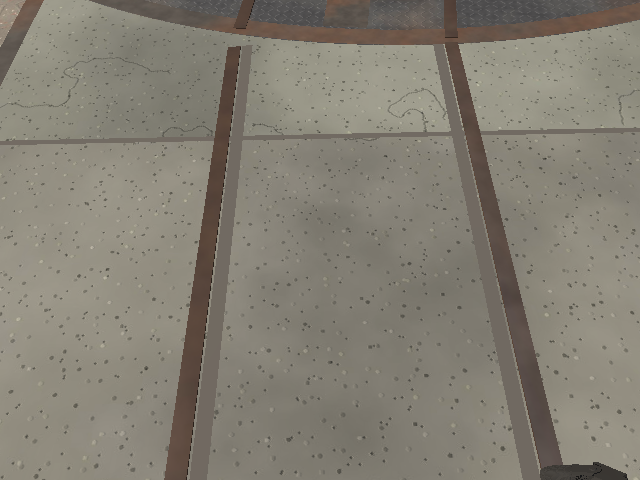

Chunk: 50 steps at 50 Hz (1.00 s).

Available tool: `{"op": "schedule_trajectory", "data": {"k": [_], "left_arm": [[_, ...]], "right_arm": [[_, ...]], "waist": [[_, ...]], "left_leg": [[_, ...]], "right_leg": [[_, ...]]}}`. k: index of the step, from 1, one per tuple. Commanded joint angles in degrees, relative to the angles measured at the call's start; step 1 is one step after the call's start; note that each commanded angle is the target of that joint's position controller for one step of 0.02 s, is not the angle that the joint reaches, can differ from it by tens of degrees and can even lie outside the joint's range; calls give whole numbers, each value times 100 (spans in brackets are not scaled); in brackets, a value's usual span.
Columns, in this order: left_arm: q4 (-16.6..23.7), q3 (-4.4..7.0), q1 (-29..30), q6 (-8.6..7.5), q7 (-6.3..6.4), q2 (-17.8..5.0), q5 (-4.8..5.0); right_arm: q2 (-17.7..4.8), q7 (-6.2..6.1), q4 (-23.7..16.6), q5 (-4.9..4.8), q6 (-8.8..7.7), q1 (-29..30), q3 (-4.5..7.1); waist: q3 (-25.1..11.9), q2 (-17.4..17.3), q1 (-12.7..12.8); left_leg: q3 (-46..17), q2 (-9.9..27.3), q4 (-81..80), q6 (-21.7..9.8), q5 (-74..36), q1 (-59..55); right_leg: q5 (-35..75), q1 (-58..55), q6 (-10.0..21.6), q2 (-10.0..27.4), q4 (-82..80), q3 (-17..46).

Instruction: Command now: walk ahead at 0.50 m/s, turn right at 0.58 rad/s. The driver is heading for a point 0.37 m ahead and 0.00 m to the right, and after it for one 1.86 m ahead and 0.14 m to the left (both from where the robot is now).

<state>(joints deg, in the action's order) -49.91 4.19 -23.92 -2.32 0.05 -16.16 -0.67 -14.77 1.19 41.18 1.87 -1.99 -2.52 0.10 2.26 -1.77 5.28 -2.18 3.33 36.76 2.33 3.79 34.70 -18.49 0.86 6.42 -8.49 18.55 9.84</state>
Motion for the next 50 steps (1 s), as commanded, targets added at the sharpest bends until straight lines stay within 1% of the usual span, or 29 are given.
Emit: {"op": "schedule_trajectory", "data": {"k": [1,2,3,4,5,6,7,8,9,11,14,17,19,22,25,26,27,28,29,30,31,32,33,34,35,38,43,48,50], "left_arm": [[362,241,111,-59,73,-1045,-48],[417,249,279,-84,53,-1099,-50],[429,228,371,-126,-1,-1048,0],[596,100,308,-183,-52,-615,70],[763,5,-423,-160,-47,-162,200],[573,45,-316,-58,11,-679,-16],[570,82,115,-20,-36,-777,-71],[603,60,341,-12,-93,-661,-83],[611,45,409,23,-147,-561,-129],[589,3,329,117,-225,-419,-168],[697,-47,640,146,-268,-321,-170],[914,-121,1326,119,-307,-253,-177],[1048,-214,1782,81,-346,-129,-181],[1185,-297,2318,21,-337,-75,-152],[1204,-273,2266,-57,-243,-216,-121],[1110,-244,1956,-99,-200,-270,-138],[878,-179,1304,-168,-136,-387,-195],[649,-61,409,-236,-50,-726,-315],[653,71,-170,-241,37,-1319,-412],[600,123,-176,-146,49,-1373,-209],[652,1,297,-121,32,-885,-140],[679,-90,686,-160,9,-510,-95],[683,-139,906,-198,5,-302,-95],[636,-164,951,-239,28,-213,-75],[594,-161,943,-286,37,-195,-75],[428,-99,725,-416,45,-286,-25],[203,-75,468,-411,55,-268,-54],[1,18,147,-349,100,-557,-60],[-63,46,90,-277,121,-668,-71]], "right_arm": [[-690,-36,-458,-42,-177,111,172],[-827,-82,-284,-45,-211,-453,234],[-994,-148,-87,-8,-286,-1221,310],[-1413,-255,-51,124,-325,-2131,412],[-1877,-276,-101,185,-235,-2011,521],[-1414,-249,-129,89,-155,-1668,491],[-899,-228,-203,34,-148,-1316,368],[-654,-194,-154,28,-165,-1141,301],[-581,-188,-73,23,-202,-1188,274],[-553,-147,111,-22,-316,-1374,267],[-621,-70,305,-78,-450,-1595,304],[-626,-51,466,-87,-436,-1743,317],[-621,-35,583,-121,-408,-1853,315],[-765,-19,781,-136,-358,-2203,351],[-968,-40,907,-103,-284,-2322,414],[-998,-51,934,-108,-258,-2289,423],[-934,-53,968,-144,-240,-2283,405],[-724,-47,872,-184,-261,-2246,342],[-81,-37,556,-291,-277,-2399,190],[-514,-101,625,-216,-193,-2561,331],[-656,-112,682,-155,-125,-2322,399],[-495,-68,694,-155,-113,-2132,376],[-420,-39,732,-144,-71,-2064,387],[-406,-2,749,-60,-1,-2066,408],[-333,40,773,-20,64,-2090,409],[-202,130,592,-13,157,-1664,417],[-88,245,218,-2,171,-654,344],[-160,333,-131,39,166,132,290],[-234,311,-186,59,171,140,320]], "waist": [[-147,680,-338],[-373,650,-597],[-771,329,-1011],[-1637,-314,-1312],[-2107,-1644,-823],[-1530,-813,-721],[-765,-170,-713],[-388,-7,-647],[-246,-251,-600],[-216,-505,-508],[-178,-439,-474],[20,-367,-563],[57,-368,-628],[76,-386,-789],[51,-388,-697],[-54,-348,-523],[-376,-102,-216],[-1025,286,141],[-1752,1427,215],[-1854,1466,144],[-1052,883,-81],[-478,765,-230],[-249,779,-368],[-103,885,-487],[-100,852,-556],[-56,670,-630],[211,637,-505],[369,587,-330],[297,605,-377]], "left_leg": [[57,-314,-589,-193,322,-922],[117,-469,-735,-294,531,-1741],[21,-320,-1112,-453,416,-2848],[-1245,964,-1326,-736,1670,-4162],[-3891,2346,-2005,-1402,2093,-5224],[-4175,2207,-2138,-1478,3013,-4594],[-3189,1903,-2242,-1332,2897,-3789],[-2366,1562,-2356,-1217,2038,-3239],[-1755,1304,-2432,-1115,1337,-2948],[-1105,1050,-2528,-1086,350,-2671],[-672,1067,-2717,-1247,-306,-2758],[-239,962,-2912,-1268,-389,-2813],[26,798,-2911,-1223,-598,-2706],[-31,785,-2713,-1218,-1041,-2716],[-329,985,-2280,-1184,-1500,-3005],[-351,955,-1915,-1125,-1802,-3023],[-149,705,-1067,-1015,-2114,-2858],[73,369,177,-883,-1315,-2152],[547,-344,1987,-630,1526,-477],[143,-563,2886,-701,2680,115],[-143,-213,3131,-764,2315,321],[-113,-24,2973,-734,1884,283],[-67,85,2788,-686,1621,108],[-44,148,2702,-615,1480,-29],[-7,143,2750,-562,1327,-121],[39,194,2707,-468,843,237],[245,224,1498,-389,-116,513],[751,71,250,-688,-20,33],[952,-151,18,-895,462,-231]], "right_leg": [[3492,210,387,1527,299,1167],[3907,403,271,1415,782,1163],[3820,731,126,1057,1816,896],[2377,1389,-14,683,3391,429],[-1461,3113,-189,-173,4761,-216],[-1131,3677,-132,415,5320,-257],[-546,3643,-149,649,5272,-313],[-195,3480,-195,808,5016,-376],[-75,3331,-239,923,4817,-408],[44,3082,-310,920,4670,-452],[355,3386,-385,903,4342,-392],[891,3667,-501,996,3493,-537],[1258,3375,-545,1091,2690,-885],[1276,2822,-549,1053,1864,-1283],[908,2408,-424,932,1422,-1290],[835,1956,-365,833,1130,-1298],[992,1009,-254,764,695,-1275],[691,-328,-52,1407,590,-612],[87,-1816,317,3156,207,1502],[-10,-1477,656,3511,-242,2588],[-259,-877,543,3195,-295,1806],[31,-217,417,2879,-521,1071],[365,177,237,2621,-717,530],[793,453,152,2460,-818,135],[1171,564,135,2382,-875,-162],[1923,477,219,2390,-1019,-726],[2199,391,221,2260,-1081,-1566],[2739,-59,100,2450,-882,-2041],[3932,-408,23,2490,-386,-2240]]}}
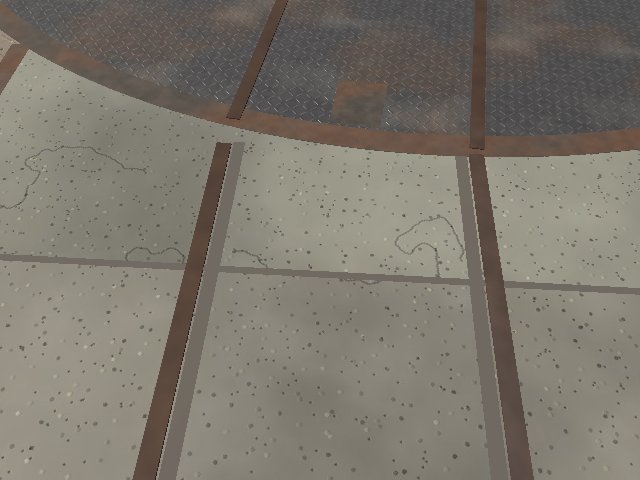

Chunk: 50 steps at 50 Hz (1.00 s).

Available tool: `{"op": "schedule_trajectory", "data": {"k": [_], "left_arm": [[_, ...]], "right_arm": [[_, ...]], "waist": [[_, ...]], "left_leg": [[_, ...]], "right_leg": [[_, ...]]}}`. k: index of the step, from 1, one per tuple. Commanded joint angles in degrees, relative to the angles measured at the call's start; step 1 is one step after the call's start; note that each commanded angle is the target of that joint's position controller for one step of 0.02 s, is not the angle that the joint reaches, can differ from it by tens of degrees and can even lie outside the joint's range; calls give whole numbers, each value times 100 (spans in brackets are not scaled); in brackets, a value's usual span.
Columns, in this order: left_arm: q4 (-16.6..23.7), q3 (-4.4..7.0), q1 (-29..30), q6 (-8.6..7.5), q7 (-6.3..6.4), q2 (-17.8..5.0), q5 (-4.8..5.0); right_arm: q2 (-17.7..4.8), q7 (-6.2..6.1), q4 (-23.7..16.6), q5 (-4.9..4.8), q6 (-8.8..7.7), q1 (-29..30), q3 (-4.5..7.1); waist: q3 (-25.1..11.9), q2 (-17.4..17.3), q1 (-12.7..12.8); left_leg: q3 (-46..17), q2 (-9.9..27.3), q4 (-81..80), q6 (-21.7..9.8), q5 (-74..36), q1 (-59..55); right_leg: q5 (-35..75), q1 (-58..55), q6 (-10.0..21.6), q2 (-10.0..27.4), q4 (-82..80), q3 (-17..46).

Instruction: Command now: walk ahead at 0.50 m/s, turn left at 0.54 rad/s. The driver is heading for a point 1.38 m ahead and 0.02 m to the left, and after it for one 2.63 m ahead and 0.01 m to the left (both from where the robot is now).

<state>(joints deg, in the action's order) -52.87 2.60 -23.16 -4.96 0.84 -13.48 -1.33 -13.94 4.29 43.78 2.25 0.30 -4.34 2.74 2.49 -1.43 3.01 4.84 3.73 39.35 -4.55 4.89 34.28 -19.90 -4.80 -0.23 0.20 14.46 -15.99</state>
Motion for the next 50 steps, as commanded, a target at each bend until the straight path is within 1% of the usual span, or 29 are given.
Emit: {"op": "schedule_trajectory", "data": {"k": [1,2,3,4,5,6,7,8,9,10,11,13,15,20,25,27,30,31,32,33,34,35,36,37,39,42,46,48,50], "left_arm": [[215,228,16,28,55,-1032,-13],[199,254,19,90,61,-1130,-20],[222,264,77,157,62,-1182,7],[338,231,74,164,53,-1096,21],[757,70,-252,138,-41,-322,103],[873,165,301,119,-22,-844,45],[970,128,646,100,-11,-708,127],[925,76,675,65,18,-635,126],[872,91,676,112,32,-643,46],[866,98,535,218,22,-670,-62],[845,108,434,332,7,-658,-100],[885,90,395,476,-5,-559,-79],[972,77,578,534,5,-524,-62],[1042,66,1048,602,22,-561,-24],[889,-9,1205,625,10,-439,58],[840,-2,1195,625,23,-496,76],[836,26,1066,564,33,-574,81],[818,26,947,508,39,-609,66],[786,100,778,453,63,-936,21],[814,225,717,448,43,-1421,58],[739,194,386,472,-8,-1173,114],[663,195,258,483,-30,-1123,99],[696,230,514,529,-8,-1131,99],[758,240,795,583,22,-1081,96],[858,247,1075,646,26,-977,106],[815,327,830,674,-2,-1077,93],[850,423,870,733,-43,-1226,38],[904,450,1054,770,-88,-1263,28],[962,462,1337,812,-116,-1267,62]], "right_arm": [[-372,-28,-423,30,-56,164,86],[-456,-63,-332,32,-75,-226,137],[-547,-128,-97,68,-143,-1008,212],[-920,-233,174,152,-199,-1926,359],[-1754,-313,50,103,-195,-1712,543],[-1785,-339,-63,-163,-144,-2038,572],[-1638,-401,18,-191,-129,-1737,533],[-1228,-430,16,-229,-136,-1426,430],[-986,-449,-22,-248,-134,-1134,361],[-795,-463,-68,-283,-126,-917,292],[-756,-448,-97,-271,-141,-861,261],[-950,-410,-73,-221,-200,-968,309],[-1064,-412,-79,-195,-201,-1086,343],[-836,-470,-11,-172,-140,-1336,235],[-536,-533,186,-44,-166,-1340,28],[-642,-558,246,-12,-146,-1285,18],[-936,-658,306,-126,-40,-1200,102],[-998,-697,315,-160,-23,-1206,131],[-934,-724,216,-148,-50,-1265,124],[-716,-720,125,-170,-39,-1489,106],[-622,-746,126,-140,56,-1159,74],[-619,-721,56,-117,110,-917,80],[-580,-684,54,-112,142,-800,85],[-599,-654,35,-131,171,-732,99],[-618,-615,19,-115,191,-735,100],[-505,-617,-58,-154,197,-595,52],[-558,-654,-188,-196,164,-476,24],[-608,-668,-195,-216,120,-623,27],[-592,-695,-121,-219,51,-1000,24]], "waist": [[116,639,-233],[-152,661,-413],[-564,506,-758],[-1159,72,-1134],[-1653,-1437,-630],[-2197,-495,-1009],[-1502,-210,-828],[-886,50,-634],[-575,147,-423],[-518,63,-221],[-593,38,-134],[-725,84,-53],[-774,32,-106],[-703,-223,-325],[-525,-285,-440],[-397,-340,-458],[-201,-239,-349],[-223,-62,-260],[-449,387,-328],[-557,1181,-533],[-670,1364,-118],[-544,993,-103],[-383,688,-216],[-234,642,-326],[-335,752,-400],[-547,808,-228],[-644,987,-118],[-660,1056,-174],[-634,1020,-406]], "left_leg": [[378,-395,-287,-328,688,-485],[449,-630,-379,-468,989,-954],[436,-882,-782,-607,829,-1851],[-324,-465,-1114,-845,643,-3292],[-3273,1495,-1247,-1704,-897,-5069],[-4354,1783,-1713,-1999,-2406,-5197],[-3226,1652,-1628,-1880,-3377,-4703],[-2588,1353,-1656,-1627,-3872,-3906],[-2169,991,-1763,-1344,-3798,-3346],[-1917,750,-1889,-1222,-3814,-2897],[-1792,660,-1936,-1145,-3918,-2673],[-1653,512,-1925,-1111,-4301,-2500],[-1662,427,-1936,-1035,-4196,-2459],[-1646,420,-2048,-707,-3510,-2784],[-1363,542,-2115,-580,-3278,-2828],[-1364,636,-1974,-610,-3151,-2789],[-1472,749,-1424,-609,-2895,-2981],[-1412,656,-1166,-445,-2565,-2860],[-1192,288,-635,-235,-1768,-2593],[-622,-549,157,72,423,-1778],[-437,-994,934,229,2868,-1237],[-705,-919,1756,301,3174,-980],[-804,-793,2098,382,2867,-842],[-830,-674,2110,455,2538,-766],[-749,-640,1811,618,2176,-803],[-658,-672,1196,744,2137,-823],[-701,-705,434,679,2003,-1201],[-694,-779,-42,601,1954,-1578],[-656,-851,-1049,487,1502,-2234]], "right_leg": [[5012,15,648,1619,494,241],[5721,-57,626,1604,1252,165],[5728,185,526,1489,2489,60],[4245,1225,285,1307,4175,38],[-1126,3811,-143,202,6385,158],[-1357,4241,-190,-87,7005,1481],[-746,4496,-140,251,6927,1712],[-353,4341,-117,433,6423,1684],[-251,4105,-121,547,6023,1721],[-198,3772,-171,569,5771,1747],[-169,3527,-212,541,5570,1747],[-26,3415,-283,430,5253,1678],[225,3519,-305,388,4956,1666],[803,3693,-228,406,4083,1689],[775,2851,-26,301,2914,1657],[421,2504,85,127,2541,1610],[304,2257,299,-36,1548,1544],[1162,1881,377,68,959,1752],[2747,1403,552,545,926,2485],[5016,901,1245,1496,1057,3647],[5586,874,1958,2152,707,4464],[4866,987,2062,2029,501,4434],[4124,1205,1910,1687,433,4071],[3644,1416,1669,1372,373,3755],[3156,1443,1378,903,372,3391],[2859,1241,1355,816,444,3513],[2252,1426,1286,802,458,3939],[2150,1618,1165,741,488,4139],[1908,1944,913,568,644,4241]]}}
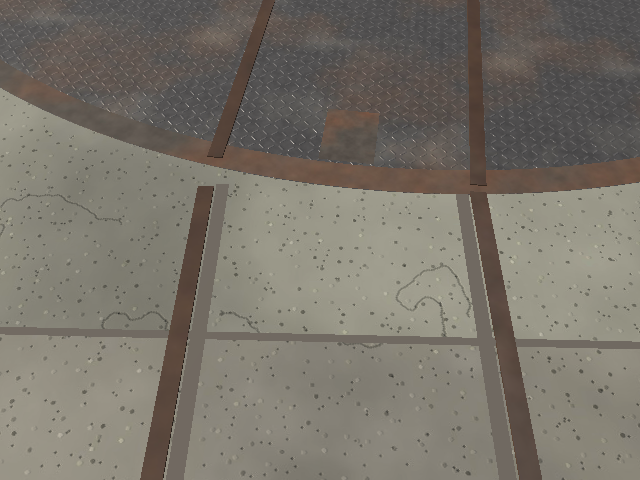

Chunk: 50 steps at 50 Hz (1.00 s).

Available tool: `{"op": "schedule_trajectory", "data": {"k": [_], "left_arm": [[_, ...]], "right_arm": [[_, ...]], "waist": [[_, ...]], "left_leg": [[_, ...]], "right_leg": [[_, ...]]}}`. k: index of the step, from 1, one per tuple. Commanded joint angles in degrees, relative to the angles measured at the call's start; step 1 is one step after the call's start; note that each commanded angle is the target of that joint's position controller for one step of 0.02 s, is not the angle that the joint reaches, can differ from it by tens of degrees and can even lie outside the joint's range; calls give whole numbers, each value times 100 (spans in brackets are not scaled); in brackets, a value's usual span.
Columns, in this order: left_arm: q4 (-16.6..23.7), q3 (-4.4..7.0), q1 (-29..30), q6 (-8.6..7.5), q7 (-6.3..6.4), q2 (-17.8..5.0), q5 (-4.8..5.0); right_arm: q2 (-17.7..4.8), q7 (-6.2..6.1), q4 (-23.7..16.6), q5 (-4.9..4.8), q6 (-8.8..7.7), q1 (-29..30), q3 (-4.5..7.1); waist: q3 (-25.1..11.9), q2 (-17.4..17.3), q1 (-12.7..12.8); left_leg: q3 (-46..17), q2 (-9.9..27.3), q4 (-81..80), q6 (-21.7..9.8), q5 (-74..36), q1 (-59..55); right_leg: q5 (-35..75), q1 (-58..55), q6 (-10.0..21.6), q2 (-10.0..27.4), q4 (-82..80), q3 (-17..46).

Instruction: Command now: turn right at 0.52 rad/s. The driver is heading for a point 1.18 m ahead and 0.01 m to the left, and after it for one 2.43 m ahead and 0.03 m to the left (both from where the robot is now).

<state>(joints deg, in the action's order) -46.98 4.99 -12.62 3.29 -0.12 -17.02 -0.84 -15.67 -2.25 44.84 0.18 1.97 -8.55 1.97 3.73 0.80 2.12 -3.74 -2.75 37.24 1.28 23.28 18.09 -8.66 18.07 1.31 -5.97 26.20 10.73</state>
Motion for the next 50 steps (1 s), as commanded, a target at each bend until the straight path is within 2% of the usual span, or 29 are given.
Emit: {"op": "schedule_trajectory", "data": {"k": [1,2,3,4,5,6,7,8,9,13,16,19,21,22,23,24,25,26,27,28,29,31,32,34,37,40,47,49,50], "left_arm": [[415,205,401,-7,-12,-851,62],[487,130,271,-29,-2,-562,93],[574,77,123,-59,33,-288,115],[470,177,96,-53,60,-780,-93],[352,227,-9,-40,32,-825,-69],[245,226,-154,-3,-4,-749,-71],[206,222,-235,38,-60,-713,-74],[181,199,-282,65,-116,-670,-60],[206,174,-178,79,-152,-641,-39],[440,73,363,110,-218,-494,-3],[493,-18,427,120,-209,-360,35],[487,-73,364,98,-139,-345,88],[394,-116,135,42,-96,-272,84],[332,-142,-3,-23,-62,-270,29],[326,-113,-42,-109,-19,-544,-82],[467,-34,136,-170,5,-1142,-76],[341,-83,-28,-223,46,-891,-21],[331,-182,240,-249,52,-606,-21],[326,-306,591,-258,85,-288,-32],[295,-375,746,-268,135,-163,-58],[188,-366,556,-284,177,-244,-54],[-38,-221,-15,-254,167,-646,-53],[-101,-195,-147,-252,166,-691,-48],[-166,-166,-192,-306,183,-672,-44],[-223,-137,-250,-490,195,-577,-61],[-269,-96,-315,-624,170,-568,-69],[-274,36,-386,-747,49,-823,-116],[-255,70,-297,-714,26,-921,-88],[-238,61,-270,-695,19,-913,-70]], "right_arm": [[-475,-78,-174,20,-163,-809,120],[-934,-131,-204,113,-198,-849,212],[-1537,-116,-405,145,-169,-361,332],[-1304,-76,-418,211,-146,-297,294],[-869,-54,-500,169,-152,-63,170],[-667,-44,-543,140,-154,169,115],[-635,-58,-588,130,-168,268,101],[-633,-71,-605,133,-179,214,101],[-648,-63,-568,137,-180,34,111],[-811,-44,-361,124,-190,-668,201],[-890,35,-297,140,-205,-641,235],[-982,127,-227,148,-180,-549,263],[-1013,156,-160,95,-129,-457,274],[-988,159,-109,56,-104,-454,266],[-786,167,-92,53,-105,-639,215],[-205,206,-329,78,-116,-773,53],[-431,97,-224,50,4,-394,87],[-542,96,-167,5,75,-442,122],[-494,126,-22,-5,92,-525,115],[-488,155,115,14,91,-664,119],[-530,188,244,95,83,-835,127],[-683,249,307,165,39,-744,184],[-716,285,269,151,23,-590,211],[-664,341,214,132,-20,-389,236],[-517,389,206,154,-101,-301,240],[-396,464,118,160,-136,-159,224],[-417,664,-255,124,-142,244,200],[-434,651,-232,149,-178,-51,213],[-499,617,-84,190,-219,-525,259]], "waist": [[-703,665,-461],[-639,-187,-358],[-451,-1577,-199],[-371,-1037,-170],[-281,-631,5],[-144,-531,125],[-203,-734,170],[-232,-912,106],[-267,-894,-10],[-408,-910,-428],[-483,-1032,-441],[-562,-1208,-414],[-590,-1115,-225],[-572,-924,-88],[-756,-323,-141],[-776,1202,-366],[-728,944,43],[-467,675,-170],[-312,603,-308],[-240,723,-404],[-376,861,-344],[-289,792,-50],[-104,707,26],[249,652,38],[236,468,14],[168,453,5],[262,543,-40],[203,435,-259],[12,223,-491]], "left_leg": [[126,-95,-1658,-170,-712,-1109],[-897,929,-2451,-407,-210,-1451],[-2535,2306,-2938,-1017,-162,-1252],[-2355,2561,-2665,-1425,-976,-607],[-1853,2239,-2527,-1420,-1459,-402],[-1238,1864,-2414,-1267,-1799,-327],[-831,1602,-2320,-1140,-2021,-559],[-546,1483,-2198,-1133,-2558,-783],[-378,1447,-2103,-1152,-2892,-1002],[-338,1745,-1861,-1372,-3502,-1844],[-188,1779,-1704,-1380,-3689,-1670],[-113,1762,-1488,-1361,-4063,-1404],[-23,1670,-1183,-1212,-4047,-1244],[94,1576,-969,-956,-3709,-941],[300,1348,-519,-588,-2740,-324],[895,561,226,-156,84,714],[382,517,747,-133,1050,293],[238,519,1016,-133,886,271],[137,558,917,-132,561,182],[161,534,752,-114,276,69],[247,459,769,-84,123,-15],[281,270,1279,-93,142,614],[175,277,1417,-109,106,981],[84,346,1493,-126,-66,1523],[147,471,1444,-135,-315,1783],[293,577,1146,-165,-462,1732],[739,607,110,-516,-529,778],[1018,409,-284,-686,-588,83],[1115,155,-516,-782,-567,-684]], "right_leg": [[242,18,496,976,-360,1507],[-858,598,152,507,346,1036],[-2091,1420,-94,-527,1565,-297],[-2341,1153,-124,-9,2773,-361],[-2089,977,-99,58,3258,-333],[-1775,948,-131,115,3636,-416],[-1525,1057,-177,143,3876,-505],[-1484,1186,-262,157,3968,-619],[-1464,1265,-339,184,3887,-707],[-1648,1402,-479,316,3105,-824],[-1857,759,-356,331,2247,-964],[-1862,49,-190,261,1395,-1238],[-1146,-519,-57,235,246,-1365],[-200,-1057,11,300,-811,-1289],[185,-1853,114,902,-1248,-468],[2196,-2230,626,2484,-1141,1262],[2593,-1373,1291,2706,-949,1061],[2314,-1207,1334,2399,-1008,724],[1897,-1034,1119,2094,-1119,309],[1879,-1020,897,1827,-1147,-4],[1468,-1184,842,1691,-1236,-163],[-353,-1642,936,1773,-1550,61],[-1243,-1737,971,1889,-1775,233],[-1942,-1851,985,2037,-2072,339],[-1757,-2027,1045,2154,-2159,140],[-1654,-1936,1076,2223,-2154,-160],[-1481,-1235,908,2328,-1894,-940],[-1021,-931,787,2293,-1363,-1267],[-240,-599,676,2125,-557,-1604]]}}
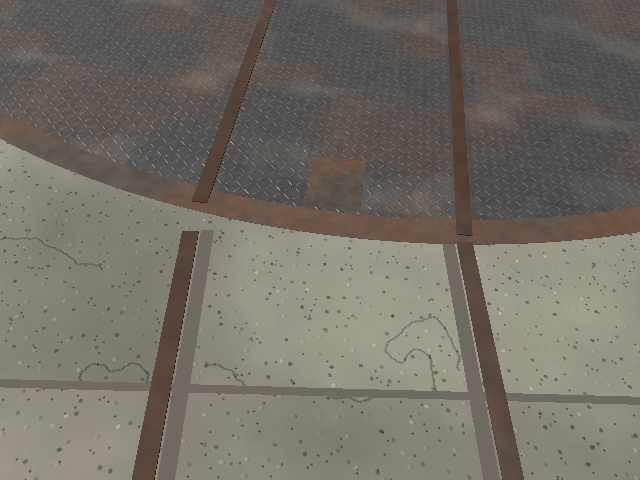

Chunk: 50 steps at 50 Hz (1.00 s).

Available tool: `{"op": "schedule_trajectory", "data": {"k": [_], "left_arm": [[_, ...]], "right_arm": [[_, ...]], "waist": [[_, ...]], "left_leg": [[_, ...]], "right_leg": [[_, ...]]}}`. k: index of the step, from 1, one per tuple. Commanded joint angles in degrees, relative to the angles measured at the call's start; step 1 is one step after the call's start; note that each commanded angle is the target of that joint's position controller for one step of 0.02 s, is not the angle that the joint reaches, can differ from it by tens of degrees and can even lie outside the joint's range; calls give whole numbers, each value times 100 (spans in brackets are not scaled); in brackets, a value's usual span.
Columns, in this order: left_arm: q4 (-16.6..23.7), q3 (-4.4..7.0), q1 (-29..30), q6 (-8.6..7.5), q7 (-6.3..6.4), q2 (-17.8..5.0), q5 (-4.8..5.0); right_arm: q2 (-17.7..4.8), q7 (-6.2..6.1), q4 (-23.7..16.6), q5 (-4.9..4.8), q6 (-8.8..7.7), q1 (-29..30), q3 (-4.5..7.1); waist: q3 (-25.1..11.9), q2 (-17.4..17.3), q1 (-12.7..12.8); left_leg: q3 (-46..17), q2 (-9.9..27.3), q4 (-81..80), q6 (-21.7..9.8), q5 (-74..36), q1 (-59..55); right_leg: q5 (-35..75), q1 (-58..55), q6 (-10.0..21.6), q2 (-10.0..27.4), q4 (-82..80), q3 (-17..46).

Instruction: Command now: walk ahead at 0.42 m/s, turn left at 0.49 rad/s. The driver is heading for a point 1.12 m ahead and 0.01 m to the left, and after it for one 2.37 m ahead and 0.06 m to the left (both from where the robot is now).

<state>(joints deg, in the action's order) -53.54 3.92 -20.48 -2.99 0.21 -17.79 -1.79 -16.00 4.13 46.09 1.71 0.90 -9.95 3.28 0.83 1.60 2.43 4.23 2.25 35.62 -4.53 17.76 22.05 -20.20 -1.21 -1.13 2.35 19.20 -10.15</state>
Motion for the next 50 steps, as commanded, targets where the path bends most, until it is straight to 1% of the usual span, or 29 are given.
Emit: {"op": "schedule_trajectory", "data": {"k": [1,2,3,4,5,6,8,9,12,16,19,21,22,24,26,27,28,29,30,31,32,34,36,38,40,42,44,47,50], "left_arm": [[446,96,455,-53,-32,-662,-22],[852,-71,645,-60,-90,-161,-11],[1035,-42,957,-93,-117,-297,-129],[1032,-17,1069,-118,-167,-483,-103],[933,-17,956,-165,-214,-522,-7],[842,-18,844,-173,-217,-487,-1],[720,-44,641,-34,-223,-445,-140],[743,-47,661,37,-224,-417,-151],[935,-70,1130,151,-215,-316,-116],[1274,-122,2024,132,-237,-223,-87],[1372,-229,2444,58,-296,-42,-41],[1469,-258,2683,30,-302,-46,19],[1478,-252,2628,19,-293,-97,39],[1316,-189,2055,-3,-240,-278,58],[832,-70,594,-38,-127,-520,101],[602,-14,-273,-73,-57,-627,41],[542,124,-909,-63,17,-1149,-68],[473,173,-547,27,-47,-1166,63],[643,142,222,24,-121,-893,206],[744,80,543,6,-136,-585,206],[706,27,588,-17,-130,-393,155],[539,-20,448,-84,-94,-305,176],[483,24,328,-115,-101,-485,178],[502,65,289,-67,-90,-638,152],[511,74,172,17,-65,-642,156],[515,91,13,100,-29,-633,177],[524,123,-134,177,18,-670,178],[573,169,-239,292,78,-699,118],[686,224,-121,377,95,-765,49]], "right_arm": [[-705,-91,108,78,-172,-1280,255],[-1456,-214,159,91,-229,-2091,446],[-1565,-229,88,-57,-249,-1873,406],[-1397,-251,37,-87,-219,-1535,366],[-1114,-263,-39,-86,-227,-1211,298],[-964,-283,-111,-100,-248,-962,250],[-808,-318,-160,-153,-347,-782,180],[-806,-319,-118,-185,-402,-889,176],[-850,-343,28,-210,-452,-1259,196],[-764,-397,187,-180,-438,-1685,173],[-586,-447,340,-158,-483,-1864,93],[-601,-473,432,-110,-518,-1942,65],[-645,-488,466,-86,-533,-1885,63],[-764,-529,487,-39,-564,-1658,71],[-903,-548,511,77,-521,-1509,106],[-882,-543,484,58,-509,-1423,90],[-488,-509,306,-37,-541,-1697,-12],[-406,-450,353,-116,-570,-2151,-5],[-647,-483,289,45,-584,-1732,-21],[-708,-474,187,41,-621,-1166,-21],[-640,-469,99,29,-624,-937,-39],[-515,-446,-24,85,-462,-849,-79],[-377,-448,-80,76,-320,-888,-120],[-317,-462,-176,48,-240,-723,-152],[-317,-484,-310,29,-181,-362,-166],[-339,-495,-421,2,-126,-36,-174],[-385,-510,-526,-28,-91,264,-177],[-450,-550,-650,-73,-101,618,-189],[-535,-599,-696,-134,-177,645,-196]], "waist": [[-216,-467,-857],[-659,-2098,-1163],[-508,-1821,-946],[-49,-1079,-793],[177,-602,-565],[272,-377,-375],[91,-538,-205],[30,-512,-180],[134,-448,-259],[328,-523,-513],[372,-582,-686],[445,-607,-753],[451,-630,-677],[209,-701,-347],[-516,-714,269],[-926,-492,685],[-1555,465,625],[-1708,1522,100],[-906,492,-104],[-410,-59,-82],[-109,-399,-202],[-79,-304,-392],[-220,-123,-470],[-317,-38,-485],[-368,87,-373],[-469,206,-225],[-487,275,-86],[-362,339,54],[-256,422,45]], "left_leg": [[35,-448,-704,-345,285,-2143],[-2883,1193,-1914,-972,2193,-3192],[-5040,1773,-2915,-1313,2446,-3160],[-4216,1725,-2640,-1293,1961,-2885],[-3479,1444,-2475,-1119,1030,-2410],[-2889,1099,-2477,-922,150,-2076],[-2226,694,-2490,-778,-1289,-1896],[-2105,631,-2454,-817,-1881,-1897],[-1953,510,-2474,-847,-2419,-1920],[-1990,424,-2460,-790,-2789,-2156],[-1641,375,-2493,-602,-3526,-2327],[-1555,513,-2613,-514,-3829,-2470],[-1481,597,-2600,-457,-4101,-2583],[-1260,673,-2126,-304,-5579,-2819],[-1014,608,-425,-203,-6743,-3044],[-823,473,912,-163,-5908,-2407],[-478,-103,2973,14,-3448,-1004],[-561,-1132,4480,240,957,705],[-1000,-637,4628,148,566,1148],[-962,-402,4479,195,226,1158],[-901,-240,4163,228,157,1001],[-860,-79,3559,393,177,668],[-721,-115,3109,553,200,504],[-589,-144,2592,682,-13,527],[-500,-169,2076,757,-361,612],[-511,-190,1745,769,-727,652],[-586,-195,1509,763,-862,799],[-717,-258,1144,747,-600,998],[-872,-380,581,633,-121,786]], "right_leg": [[1680,1718,727,918,1738,-11],[508,3338,285,157,4107,-451],[-1066,4557,244,-427,4958,753],[-645,4837,332,35,5225,1164],[29,4560,357,259,4955,1183],[357,4222,332,380,4552,1186],[727,3760,163,395,4302,1083],[792,3744,78,344,4293,1035],[1084,4107,-101,271,3960,946],[1636,4502,-177,131,2987,856],[2176,4119,-2,6,2025,590],[2283,3797,222,-72,1560,481],[2230,3586,369,-118,1366,489],[1793,2802,660,-398,1176,455],[1271,1541,893,-736,1033,444],[1293,385,1079,-388,809,793],[738,-953,1626,1015,820,2915],[1615,-1598,2421,1864,-110,5628],[1949,-864,2352,1692,-210,5118],[2882,-157,2282,1532,-141,4144],[3985,425,2120,1260,-167,3527],[5150,946,1861,846,-210,2757],[5905,1157,1806,674,-166,2451],[6107,1292,1717,498,-120,2266],[5989,1282,1488,328,-25,2219],[5692,1143,1201,231,105,2307],[5320,903,1059,252,220,2545],[4984,563,1113,357,422,2979],[4906,405,1230,433,696,3447]]}}
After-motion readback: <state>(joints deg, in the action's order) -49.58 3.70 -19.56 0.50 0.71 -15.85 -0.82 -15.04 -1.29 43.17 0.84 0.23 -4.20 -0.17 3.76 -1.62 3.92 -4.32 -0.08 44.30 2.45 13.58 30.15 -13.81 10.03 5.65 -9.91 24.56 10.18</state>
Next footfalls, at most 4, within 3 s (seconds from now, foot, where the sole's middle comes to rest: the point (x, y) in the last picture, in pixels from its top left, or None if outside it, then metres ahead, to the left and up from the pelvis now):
0.02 left None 0.10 0.10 -0.77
0.54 right None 0.48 0.04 -0.77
1.08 left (227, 425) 0.61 0.21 -0.77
1.56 right None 0.48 0.02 -0.77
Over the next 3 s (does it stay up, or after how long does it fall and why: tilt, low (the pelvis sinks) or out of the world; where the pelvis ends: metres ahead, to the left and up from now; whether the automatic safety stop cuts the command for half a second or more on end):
stays up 1.15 0.03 0.01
